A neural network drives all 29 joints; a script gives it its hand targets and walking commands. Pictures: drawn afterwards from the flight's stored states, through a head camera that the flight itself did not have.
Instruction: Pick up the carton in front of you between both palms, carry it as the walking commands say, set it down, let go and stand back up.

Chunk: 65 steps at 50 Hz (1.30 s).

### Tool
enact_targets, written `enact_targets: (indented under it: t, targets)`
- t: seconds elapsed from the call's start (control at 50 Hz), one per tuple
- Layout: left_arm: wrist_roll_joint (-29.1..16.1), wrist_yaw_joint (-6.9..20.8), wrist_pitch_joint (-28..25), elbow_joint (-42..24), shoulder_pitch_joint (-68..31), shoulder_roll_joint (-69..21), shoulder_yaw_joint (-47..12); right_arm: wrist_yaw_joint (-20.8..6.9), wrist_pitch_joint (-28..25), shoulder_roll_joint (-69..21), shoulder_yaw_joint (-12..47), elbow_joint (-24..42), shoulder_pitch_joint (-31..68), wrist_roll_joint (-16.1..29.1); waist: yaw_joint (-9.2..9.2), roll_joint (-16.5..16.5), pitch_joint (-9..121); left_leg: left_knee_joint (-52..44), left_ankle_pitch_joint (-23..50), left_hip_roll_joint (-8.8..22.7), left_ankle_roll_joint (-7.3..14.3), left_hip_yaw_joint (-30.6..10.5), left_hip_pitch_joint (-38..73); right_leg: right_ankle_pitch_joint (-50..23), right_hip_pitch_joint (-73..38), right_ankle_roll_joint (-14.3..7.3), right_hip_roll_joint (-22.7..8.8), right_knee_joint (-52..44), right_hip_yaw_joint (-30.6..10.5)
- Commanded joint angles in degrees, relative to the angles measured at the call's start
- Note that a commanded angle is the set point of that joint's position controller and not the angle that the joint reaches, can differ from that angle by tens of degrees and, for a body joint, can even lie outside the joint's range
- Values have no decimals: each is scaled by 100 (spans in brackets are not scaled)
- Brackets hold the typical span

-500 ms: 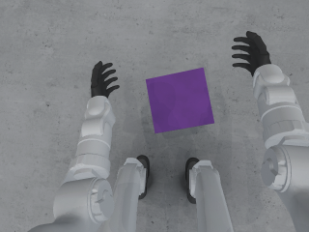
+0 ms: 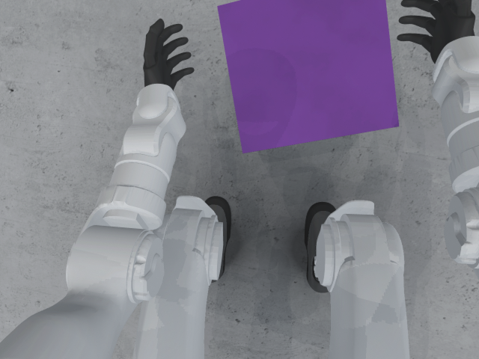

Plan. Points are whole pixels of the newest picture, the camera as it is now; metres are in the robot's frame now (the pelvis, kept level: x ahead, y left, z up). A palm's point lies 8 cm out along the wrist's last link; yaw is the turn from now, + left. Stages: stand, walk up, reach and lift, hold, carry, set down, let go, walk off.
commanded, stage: reach and lift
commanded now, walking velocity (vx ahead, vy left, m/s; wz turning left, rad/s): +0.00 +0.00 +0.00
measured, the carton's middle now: (299, 83) +0.50 -0.07 -0.29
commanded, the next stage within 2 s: none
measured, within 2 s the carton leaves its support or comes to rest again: leaves its support in 0.94 s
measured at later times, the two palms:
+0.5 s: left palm (176, 77) +0.51 +0.12 -0.20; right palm (423, 57) +0.51 -0.24 -0.22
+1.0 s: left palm (190, 64) +0.52 +0.09 -0.18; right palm (404, 49) +0.52 -0.21 -0.20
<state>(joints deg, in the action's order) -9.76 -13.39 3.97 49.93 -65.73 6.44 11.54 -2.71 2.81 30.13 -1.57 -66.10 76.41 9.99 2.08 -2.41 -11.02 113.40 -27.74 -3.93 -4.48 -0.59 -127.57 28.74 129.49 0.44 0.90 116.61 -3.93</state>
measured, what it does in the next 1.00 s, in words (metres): stands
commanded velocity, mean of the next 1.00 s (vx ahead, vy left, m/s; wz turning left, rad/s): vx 0.00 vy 0.00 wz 0.00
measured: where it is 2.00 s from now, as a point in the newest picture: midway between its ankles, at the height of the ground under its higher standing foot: (265, 257)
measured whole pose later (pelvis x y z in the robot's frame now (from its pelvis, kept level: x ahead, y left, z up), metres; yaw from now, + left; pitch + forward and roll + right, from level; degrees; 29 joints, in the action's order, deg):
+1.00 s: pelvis +0.00 +0.00 -0.05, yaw +0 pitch +37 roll +3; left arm -7.9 -15.0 2.3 59.2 -72.6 3.8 19.0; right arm 3.0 4.4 21.1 4.5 -71.0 80.7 8.4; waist -0.2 -6.6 -12.3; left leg 123.7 -30.2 -8.6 -7.1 -3.0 -130.8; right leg 31.0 132.2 0.3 0.5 126.4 -3.0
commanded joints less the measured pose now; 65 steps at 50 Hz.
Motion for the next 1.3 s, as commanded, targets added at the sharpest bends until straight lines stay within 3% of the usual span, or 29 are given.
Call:
enact_targets:
  t: [0.0, 0.1, 0.18, 0.24, 0.32, 0.5, 0.6, 0.66, 0.74, 0.78, 0.9, 1.02, 1.06, 1.14, 1.22, 1.28]
  targets:
    - [-130, 67, -161, 214, -1068, 171, -68, 5, -179, 698, 54, 29, 1559, 19, -166, 690, 5620, -446, 491, 31, -10, 464, 2998, -262, -3010, -87, -258, -1017, 140]
    - [-406, 165, -357, 718, -1333, 228, -171, 104, -355, 815, 158, 26, 1817, 5, -314, 741, 5673, -38, 870, 9, -45, 441, 2892, -727, -3150, -72, -303, -658, 105]
    - [-837, 219, -490, 821, -1294, 93, -504, 254, -477, 769, 247, 291, 1681, 28, -618, 922, 6049, 202, 1167, -52, -76, 476, 2655, -1396, -3709, -46, -306, -478, 139]
    - [-1011, 209, -558, 677, -1146, 45, -669, 345, -527, 675, 239, 634, 1528, 78, -730, 953, 6277, 291, 1289, -93, -91, 521, 2539, -1737, -4006, -50, -283, -423, 160]
    - [-1010, 149, -556, 552, -951, 23, -676, 366, -489, 501, 324, 844, 1378, 177, -609, 1042, 6265, 260, 1228, -137, -91, 622, 2221, -1844, -4256, -53, -249, -435, 151]
    - [-496, 163, -591, 956, -1193, 216, -307, 251, -388, 27, 569, 149, 1445, 263, -203, 836, 5206, 156, 823, -84, -23, 607, 2006, -1033, -3259, -61, -243, -606, 37]
    - [-420, 175, -659, 996, -1594, -385, -416, 258, -431, -529, 762, 15, 1772, 200, -324, 821, 5183, 139, 819, -182, -12, 516, 2204, -892, -3090, -98, -175, -678, 44]
    - [-168, 141, -704, 1108, -1619, -551, -240, 287, -454, -824, 722, -144, 1830, 14, -303, 766, 5131, 117, 799, -268, 14, 529, 2355, -805, -3049, -95, -113, -715, 94]
    - [129, 729, -591, 917, -3033, -3219, -578, -213, -351, -3658, 1316, -10, 2942, -78, -406, 745, 5216, 296, 917, -549, 88, 530, 2173, -973, -2921, -145, 130, -589, 123]
    - [333, 990, -452, 828, -3419, -3885, -525, -426, -224, -4476, 1226, 95, 3041, -196, -511, 646, 5201, 359, 789, -653, 104, 583, 2144, -918, -2788, -164, 194, -566, 204]
    - [266, 1208, -250, 361, -3666, -5088, -807, -638, -124, -5577, 1248, 663, 3197, -14, -687, 326, 6100, 448, 1106, -830, 95, 715, 2378, -1510, -3232, -195, 334, -356, 391]
    - [-37, 1163, -16, -654, -3643, -5937, -1601, -499, 85, -6391, 1689, 1837, 2932, 125, -848, 635, 7763, 272, 1281, -925, 52, 823, 2645, -2126, -4734, -115, 468, -432, 630]
    - [-42, 1141, 92, -1137, -3655, -6079, -1844, -462, 234, -6680, 1791, 2358, 2831, 118, -818, 754, 8275, 98, 1137, -926, 71, 842, 2858, -2037, -5144, -55, 525, -575, 705]
    - [234, 1159, 364, -1849, -3596, -6076, -1995, -492, 618, -7272, 1823, 2859, 2420, -31, -551, 906, 8220, -253, 614, -911, 162, 891, 2930, -1347, -5252, 65, 632, -954, 758]
    - [803, 1264, 692, -1483, -3230, -6080, -1480, -694, 988, -7630, 1366, 2271, 1833, -527, -296, 836, 6831, -731, -92, -897, 239, 829, 2667, -153, -4376, 66, 686, -1490, 720]
    - [1124, 1399, 865, -1176, -3087, -6258, -1155, -858, 1133, -7802, 885, 1818, 1567, -943, -302, 718, 6410, -1096, -223, -881, 234, 737, 2806, 131, -4173, 9, 698, -1800, 710]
